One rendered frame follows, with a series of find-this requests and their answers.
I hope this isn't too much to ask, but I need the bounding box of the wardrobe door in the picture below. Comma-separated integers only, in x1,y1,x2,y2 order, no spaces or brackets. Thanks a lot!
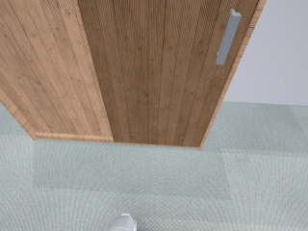
76,0,260,147
0,0,113,137

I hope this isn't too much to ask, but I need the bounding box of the handle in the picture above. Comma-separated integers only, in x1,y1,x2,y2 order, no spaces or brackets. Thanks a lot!
216,9,242,65

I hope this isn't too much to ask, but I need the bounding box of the left robot thigh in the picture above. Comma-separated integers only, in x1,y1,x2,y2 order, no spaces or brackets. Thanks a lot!
105,216,137,231

